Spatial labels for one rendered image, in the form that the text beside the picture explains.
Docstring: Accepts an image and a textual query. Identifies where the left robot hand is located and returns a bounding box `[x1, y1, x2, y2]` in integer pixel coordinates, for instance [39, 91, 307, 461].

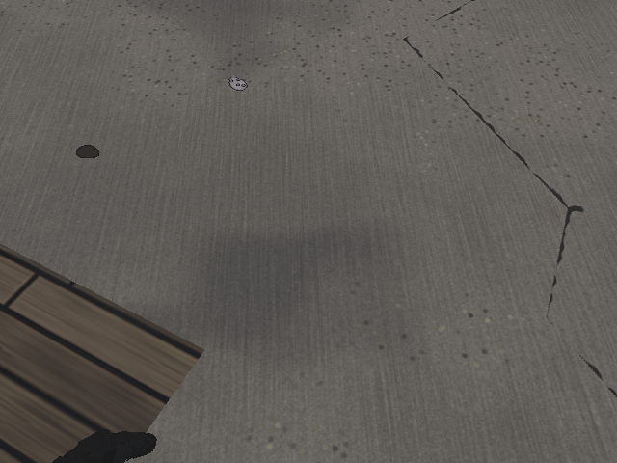
[52, 429, 157, 463]

